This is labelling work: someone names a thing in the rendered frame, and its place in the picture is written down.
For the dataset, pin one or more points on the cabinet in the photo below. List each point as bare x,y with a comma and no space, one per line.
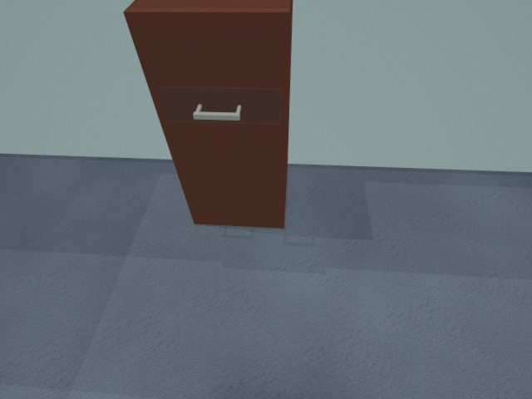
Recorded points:
232,173

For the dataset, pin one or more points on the drawer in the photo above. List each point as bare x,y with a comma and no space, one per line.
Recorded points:
258,105

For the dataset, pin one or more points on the handle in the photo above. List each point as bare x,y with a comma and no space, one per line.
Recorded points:
226,116

